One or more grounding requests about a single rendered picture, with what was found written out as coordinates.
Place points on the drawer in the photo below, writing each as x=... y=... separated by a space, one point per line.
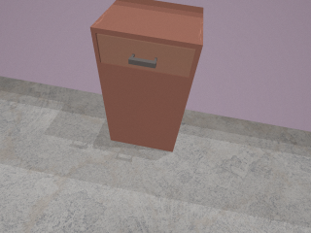
x=170 y=59

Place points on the cabinet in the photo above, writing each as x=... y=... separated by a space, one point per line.
x=143 y=107

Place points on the handle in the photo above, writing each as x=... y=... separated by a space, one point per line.
x=142 y=62

